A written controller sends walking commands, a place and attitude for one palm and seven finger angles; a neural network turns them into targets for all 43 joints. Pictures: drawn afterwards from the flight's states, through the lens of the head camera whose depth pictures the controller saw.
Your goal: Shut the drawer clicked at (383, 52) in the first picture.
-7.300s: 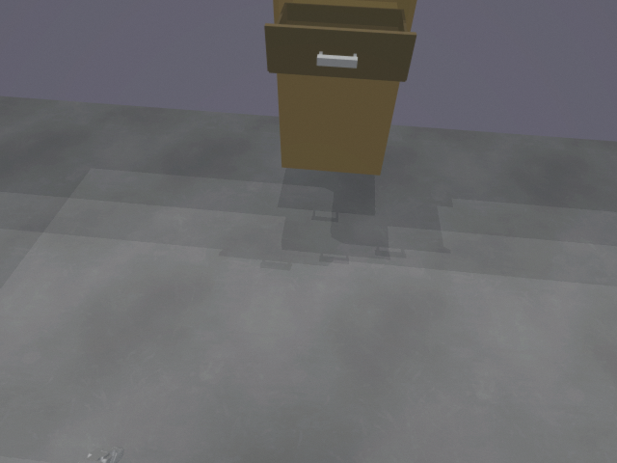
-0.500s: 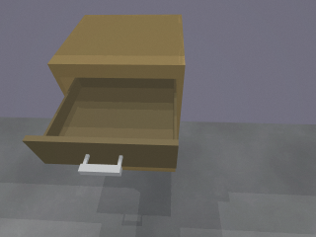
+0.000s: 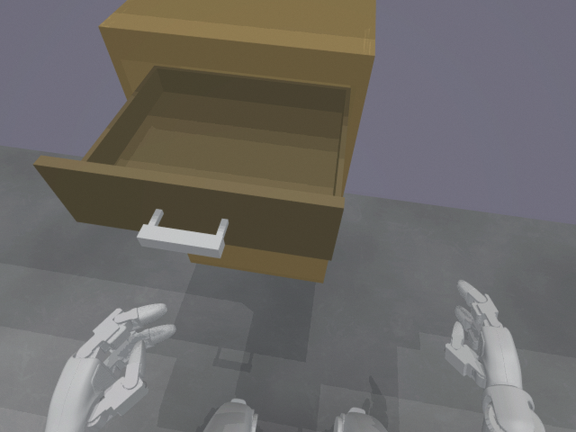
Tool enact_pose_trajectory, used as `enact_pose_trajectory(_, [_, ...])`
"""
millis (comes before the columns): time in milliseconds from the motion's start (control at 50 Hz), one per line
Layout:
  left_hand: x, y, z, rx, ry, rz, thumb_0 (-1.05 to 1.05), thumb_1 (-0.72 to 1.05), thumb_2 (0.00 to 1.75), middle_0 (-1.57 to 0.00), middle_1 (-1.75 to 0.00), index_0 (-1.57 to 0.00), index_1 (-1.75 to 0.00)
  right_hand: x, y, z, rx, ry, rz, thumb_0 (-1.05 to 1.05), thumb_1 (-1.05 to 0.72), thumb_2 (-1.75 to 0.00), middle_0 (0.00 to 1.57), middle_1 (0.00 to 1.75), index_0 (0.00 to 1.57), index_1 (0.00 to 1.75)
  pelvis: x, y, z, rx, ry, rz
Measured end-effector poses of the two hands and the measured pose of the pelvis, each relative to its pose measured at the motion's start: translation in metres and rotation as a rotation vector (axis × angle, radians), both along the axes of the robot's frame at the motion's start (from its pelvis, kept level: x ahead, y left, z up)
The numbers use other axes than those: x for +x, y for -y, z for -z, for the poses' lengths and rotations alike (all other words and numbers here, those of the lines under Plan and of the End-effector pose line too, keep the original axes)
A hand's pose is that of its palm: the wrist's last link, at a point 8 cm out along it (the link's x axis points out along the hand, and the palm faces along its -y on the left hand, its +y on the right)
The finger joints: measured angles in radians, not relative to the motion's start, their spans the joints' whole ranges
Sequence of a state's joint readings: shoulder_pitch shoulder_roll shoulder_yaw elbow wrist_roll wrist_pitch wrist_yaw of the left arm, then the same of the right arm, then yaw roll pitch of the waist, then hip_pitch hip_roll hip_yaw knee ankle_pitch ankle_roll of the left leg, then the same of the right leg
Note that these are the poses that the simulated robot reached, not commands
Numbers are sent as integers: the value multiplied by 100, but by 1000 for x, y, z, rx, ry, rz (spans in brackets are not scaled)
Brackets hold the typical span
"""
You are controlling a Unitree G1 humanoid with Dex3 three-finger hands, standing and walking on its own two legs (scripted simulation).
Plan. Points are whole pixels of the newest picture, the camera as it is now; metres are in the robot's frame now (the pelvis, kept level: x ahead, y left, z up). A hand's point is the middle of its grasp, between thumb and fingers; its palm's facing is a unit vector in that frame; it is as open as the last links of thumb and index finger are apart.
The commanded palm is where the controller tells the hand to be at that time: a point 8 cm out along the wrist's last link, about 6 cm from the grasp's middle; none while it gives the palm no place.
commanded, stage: raise the hand and make a fist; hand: left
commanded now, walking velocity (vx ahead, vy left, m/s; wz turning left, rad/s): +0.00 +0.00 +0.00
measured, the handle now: (186, 230) +0.38 +0.20 +0.04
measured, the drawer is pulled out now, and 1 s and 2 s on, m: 0.29 0.29 0.29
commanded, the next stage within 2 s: bring the fist close to the handle in 1.44 s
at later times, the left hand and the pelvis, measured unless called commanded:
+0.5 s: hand (154, 342) +0.20 +0.18 +0.08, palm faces -0.05 -1.00 -0.04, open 3.4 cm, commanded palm +0.17 +0.23 +0.09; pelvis +0.01 +0.03 +0.02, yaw -1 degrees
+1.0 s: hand (155, 328) +0.20 +0.16 +0.12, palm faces -0.02 -1.00 -0.07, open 3.3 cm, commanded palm +0.16 +0.22 +0.13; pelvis +0.04 +0.02 +0.03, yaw +0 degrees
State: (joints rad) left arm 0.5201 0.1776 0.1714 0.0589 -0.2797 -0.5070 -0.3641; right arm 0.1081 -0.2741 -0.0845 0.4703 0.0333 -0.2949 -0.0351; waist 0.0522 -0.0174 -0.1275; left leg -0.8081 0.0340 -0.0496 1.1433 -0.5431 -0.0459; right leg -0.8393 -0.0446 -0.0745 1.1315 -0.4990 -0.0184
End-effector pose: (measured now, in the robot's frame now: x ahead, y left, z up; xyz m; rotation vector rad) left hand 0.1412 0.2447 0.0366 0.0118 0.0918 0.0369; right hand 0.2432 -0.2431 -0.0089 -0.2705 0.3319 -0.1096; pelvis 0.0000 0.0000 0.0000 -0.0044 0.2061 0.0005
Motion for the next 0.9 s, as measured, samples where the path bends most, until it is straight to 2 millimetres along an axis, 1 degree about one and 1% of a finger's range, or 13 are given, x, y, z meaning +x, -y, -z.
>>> enact_pose_trajectory(40, [2, -1, -7, 17, 37, -7, 2, 90, 90, -53, -66, -53, -66, -3, -11, 11, 11, -25, -22, 1, -91, -90, 20, 30, 20, 30, -2, 0, 4, -11, -1, -9])
enact_pose_trajectory(80, [11, 2, -15, 28, 80, 20, 2, 90, 90, -57, -70, -57, -70, -11, -23, 24, 32, -68, -34, 1, -91, -90, 20, 30, 20, 30, -4, -1, 6, -21, -1, -16])
enact_pose_trajectory(140, [31, 9, -22, 31, 92, 92, 2, 90, 90, -63, -77, -63, -76, -33, -37, 43, 79, -153, -25, 1, -91, -90, 20, 30, 20, 30, -6, -3, 4, -29, -1, -18])
enact_pose_trajectory(200, [48, 14, -26, 21, 39, 139, 2, 90, 90, -69, -83, -69, -83, -59, -45, 54, 129, -237, 21, 1, -90, -90, 20, 30, 20, 30, -5, -7, -2, -27, 2, -11])
enact_pose_trajectory(240, [53, 14, -29, 19, 1, 139, 2, 90, 90, -73, -88, -73, -87, -76, -46, 57, 151, -283, 61, 1, -90, -89, 20, 30, 20, 30, -3, -10, -7, -22, 2, -1])
enact_pose_trajectory(300, [54, 9, -35, 21, -25, 106, 2, 90, 90, -79, -94, -79, -94, -95, -43, 58, 157, -330, 112, 1, -90, -89, 21, 30, 20, 30, 1, -14, -14, -16, 2, 8])
enact_pose_trajectory(380, [47, 3, -42, 39, -14, 65, 2, 91, 90, -87, -103, -87, -102, -107, -33, 54, 122, -355, 141, 2, -90, -89, 21, 30, 20, 30, 6, -20, -17, -16, 2, 11])
enact_pose_trajectory(460, [41, 8, -46, 32, 11, 72, 2, 91, 90, -95, -111, -95, -111, -99, -24, 47, 72, -336, 133, 2, -90, -90, 20, 30, 20, 30, 9, -26, -17, -19, 1, 8])
enact_pose_trajectory(540, [41, 19, -51, 21, 34, 93, 2, 91, 90, -103, -120, -103, -120, -79, -22, 37, 49, -284, 116, 2, -90, -90, 20, 30, 20, 30, 13, -29, -16, -20, 2, 7])
enact_pose_trajectory(660, [46, 25, -63, 28, 57, 83, 2, 90, 90, -115, -133, -115, -133, -42, -38, 21, 73, -202, 70, 1, -90, -90, 20, 30, 20, 30, 21, -30, -18, -22, 10, 6])
enact_pose_trajectory(740, [46, 27, -72, 32, 61, 70, 2, 90, 90, -123, -142, -123, -141, -24, -52, 13, 108, -169, 29, 1, -90, -90, 20, 30, 20, 30, 26, -29, -21, -23, 18, 5])
enact_pose_trajectory(820, [43, 29, -79, 34, 52, 65, 2, 90, 90, -130, -150, -130, -149, -15, -62, 10, 133, -163, -3, 1, -90, -90, 20, 30, 20, 30, 31, -27, -24, -23, 25, 1])
enact_pose_trajectory(900, [41, 29, -84, 43, 43, 62, 2, 90, 90, -135, -155, -135, -155, -14, -63, 12, 143, -178, -12, 1, -90, -90, 20, 30, 20, 30, 34, -25, -25, -23, 30, -2])
